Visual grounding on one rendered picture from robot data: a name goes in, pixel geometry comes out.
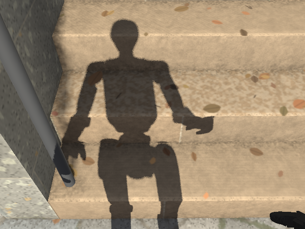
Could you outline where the right robot hand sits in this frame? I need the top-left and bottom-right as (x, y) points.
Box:
(270, 211), (305, 229)

